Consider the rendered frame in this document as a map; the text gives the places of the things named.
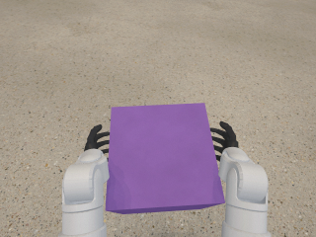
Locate robot right forearm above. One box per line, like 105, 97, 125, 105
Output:
218, 147, 272, 237

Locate right robot hand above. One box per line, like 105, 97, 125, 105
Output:
210, 121, 239, 161

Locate robot left forearm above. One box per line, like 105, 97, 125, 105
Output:
58, 148, 110, 237

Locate left robot hand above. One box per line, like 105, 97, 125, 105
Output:
84, 124, 110, 161

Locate carton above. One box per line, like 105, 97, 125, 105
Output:
105, 103, 225, 214

